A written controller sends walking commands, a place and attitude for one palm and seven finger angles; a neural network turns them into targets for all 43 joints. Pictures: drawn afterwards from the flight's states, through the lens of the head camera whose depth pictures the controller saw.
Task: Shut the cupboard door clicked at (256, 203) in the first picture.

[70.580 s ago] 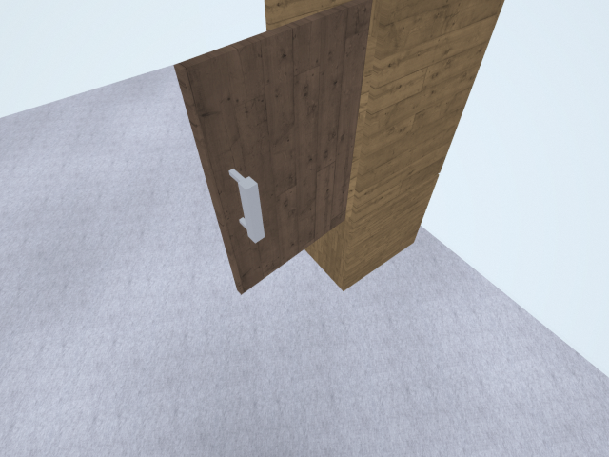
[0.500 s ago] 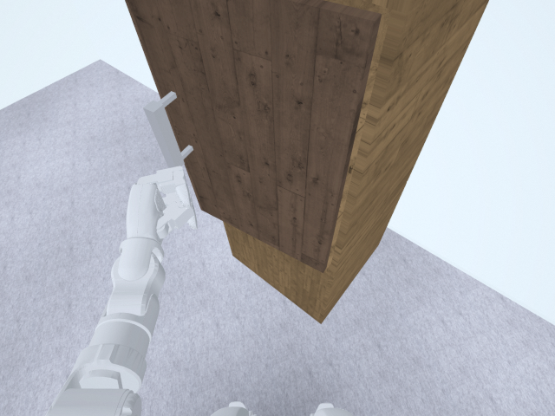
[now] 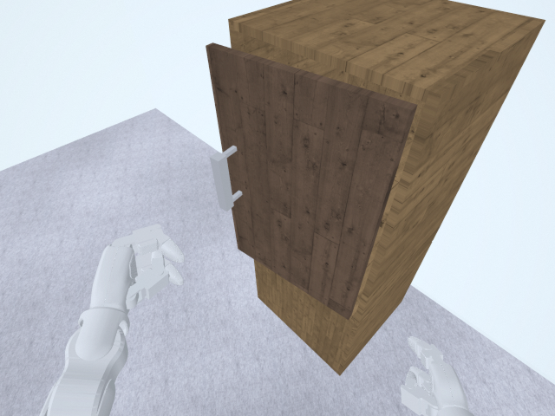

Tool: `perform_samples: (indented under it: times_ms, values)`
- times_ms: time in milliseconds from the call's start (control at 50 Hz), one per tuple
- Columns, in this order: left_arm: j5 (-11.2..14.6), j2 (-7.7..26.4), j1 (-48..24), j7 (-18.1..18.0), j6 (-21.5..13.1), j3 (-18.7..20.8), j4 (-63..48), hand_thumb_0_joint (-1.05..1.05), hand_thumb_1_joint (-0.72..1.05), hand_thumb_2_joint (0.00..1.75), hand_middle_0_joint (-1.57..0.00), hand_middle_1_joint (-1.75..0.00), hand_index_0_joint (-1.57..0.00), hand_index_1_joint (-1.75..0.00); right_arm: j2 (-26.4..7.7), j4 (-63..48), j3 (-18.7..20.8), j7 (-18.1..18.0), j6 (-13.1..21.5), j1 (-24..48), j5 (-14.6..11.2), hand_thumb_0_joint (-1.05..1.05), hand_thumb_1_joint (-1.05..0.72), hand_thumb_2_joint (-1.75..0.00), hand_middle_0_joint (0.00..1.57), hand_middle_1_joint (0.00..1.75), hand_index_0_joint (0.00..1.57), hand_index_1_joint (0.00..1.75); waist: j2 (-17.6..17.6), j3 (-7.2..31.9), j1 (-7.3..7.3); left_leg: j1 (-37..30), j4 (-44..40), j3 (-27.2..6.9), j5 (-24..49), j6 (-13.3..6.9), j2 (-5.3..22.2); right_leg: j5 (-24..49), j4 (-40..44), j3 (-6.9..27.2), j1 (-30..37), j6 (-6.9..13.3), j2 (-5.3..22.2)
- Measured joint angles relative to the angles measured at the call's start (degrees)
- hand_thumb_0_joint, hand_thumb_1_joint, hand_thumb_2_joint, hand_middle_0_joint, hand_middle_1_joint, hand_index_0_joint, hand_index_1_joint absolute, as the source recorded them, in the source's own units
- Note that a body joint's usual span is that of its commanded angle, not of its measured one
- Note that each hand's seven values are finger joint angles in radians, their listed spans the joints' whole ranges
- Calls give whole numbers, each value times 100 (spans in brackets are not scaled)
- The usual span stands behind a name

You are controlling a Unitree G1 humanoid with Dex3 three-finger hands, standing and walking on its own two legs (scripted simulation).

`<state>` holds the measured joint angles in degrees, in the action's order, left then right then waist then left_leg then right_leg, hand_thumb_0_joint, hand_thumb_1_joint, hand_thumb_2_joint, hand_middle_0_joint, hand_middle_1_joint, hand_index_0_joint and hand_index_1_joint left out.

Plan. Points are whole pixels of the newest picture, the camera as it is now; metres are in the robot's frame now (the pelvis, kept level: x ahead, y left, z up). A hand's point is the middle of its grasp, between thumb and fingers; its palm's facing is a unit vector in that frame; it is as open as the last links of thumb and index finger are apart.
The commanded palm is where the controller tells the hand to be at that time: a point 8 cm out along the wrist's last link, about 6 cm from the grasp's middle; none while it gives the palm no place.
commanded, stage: draw the hand back to the body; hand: left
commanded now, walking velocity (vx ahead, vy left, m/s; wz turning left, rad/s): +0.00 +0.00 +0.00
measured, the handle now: (229, 178) +0.60 +0.16 -0.01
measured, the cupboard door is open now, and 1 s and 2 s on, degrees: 8 8 8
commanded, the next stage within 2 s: step back with the hand held close in 0.84 s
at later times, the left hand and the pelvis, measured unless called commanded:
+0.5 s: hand (20, 300) +0.19 +0.28 +0.17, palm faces +0.45 -0.78 -0.43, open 6.4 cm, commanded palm +0.14 +0.31 +0.19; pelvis +0.01 +0.01 +0.01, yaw +1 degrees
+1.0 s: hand (44, 300) +0.19 +0.26 +0.17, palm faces +0.44 -0.80 -0.41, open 7.4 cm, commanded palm +0.14 +0.29 +0.19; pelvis +0.00 -0.01 +0.01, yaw +0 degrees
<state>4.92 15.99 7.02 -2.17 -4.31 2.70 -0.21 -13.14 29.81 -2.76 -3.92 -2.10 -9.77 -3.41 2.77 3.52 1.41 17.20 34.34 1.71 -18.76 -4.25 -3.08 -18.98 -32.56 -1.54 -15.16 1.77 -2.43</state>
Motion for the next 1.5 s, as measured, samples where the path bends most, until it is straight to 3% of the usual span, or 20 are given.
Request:
perform_samples:
  times_ms: [200, 520, 640, 760, 960, 1120, 1240, 1400, 1500]
  values:
    - [-72, 187, 972, -247, 382, 529, -1283, 1, 90, 90, -80, -95, -79, -94, 82, 147, -146, 84, 173, -51, 124, 2, -90, -90, 20, 30, 20, 30, 142, -146, 155, -788, -737, -54, 265, -63, -105, 282, 804, -7, 835, -93, 87]
    - [-26, 573, 2118, -344, 234, 1773, -2330, 1, 90, 90, -37, -48, -36, -47, -49, 532, 57, 178, 374, -284, 188, 2, -90, -90, 20, 30, 20, 30, 225, -204, 238, -1039, -989, -65, 411, -63, -109, 441, 1079, -8, 1098, -99, 90]
    - [-52, 351, 2005, -392, 137, 1695, -2186, 1, 90, 90, -26, -36, -26, -36, -138, 598, 130, 155, 467, -227, 191, 2, -90, -90, 20, 30, 20, 30, 252, -268, 255, -1037, -1009, -90, 479, -53, -123, 454, 1020, -39, 1068, -84, 105]
    - [-48, 321, 1956, -363, 153, 1542, -2061, 1, 90, 90, -23, -32, -22, -32, -61, 613, 105, 94, 543, -192, 204, 2, -90, -90, 20, 30, 20, 30, 128, -282, 227, -1028, -1018, -74, 502, -6, -66, 475, 1010, -24, 1039, -22, 50]
    - [-23, 435, 2000, -352, 44, 1649, -2201, 1, 89, 90, -22, -31, -21, -30, -52, 632, 115, 91, 626, -176, 216, 2, -90, -90, 20, 30, 20, 30, 167, -259, 193, -1076, -1001, -54, 447, 60, 12, 471, 1056, 2, 1101, 41, -29]
    - [-79, 453, 2114, -378, -300, 1847, -1997, 1, 89, 90, -21, -31, -21, -30, -150, 513, 231, 102, 323, -113, 202, 2, -90, -90, 20, 30, 20, 30, 290, -150, 42, -475, -612, -89, 295, 54, 105, 485, 987, -44, 650, 48, -120]
    - [-86, 567, 2345, -386, -290, 1775, -2292, 1, 89, 90, -21, -31, -21, -30, -217, 403, 347, 0, 61, -110, 184, 2, -90, -90, 20, 30, 20, 30, 157, -210, -43, -310, -613, 47, 314, -17, -11, 341, 620, 73, 294, -46, 8]
    - [-39, 1023, 2479, -442, -313, 2111, -2676, 1, 89, 90, -22, -31, -21, -30, -119, 131, 358, -33, -185, -47, 148, 2, -90, -90, 20, 30, 20, 30, -37, -220, -160, -58, -434, 196, 348, -97, -62, 324, 272, 194, -61, -125, 72]
    - [-55, 1020, 2529, -472, -347, 2139, -2674, 1, 89, 90, -22, -31, -21, -30, -78, 52, 309, -41, -183, -76, 157, 2, -90, -90, 20, 30, 20, 30, -105, -164, -175, 107, -341, 241, 435, -159, -62, 433, 193, 221, -224, -175, 81]
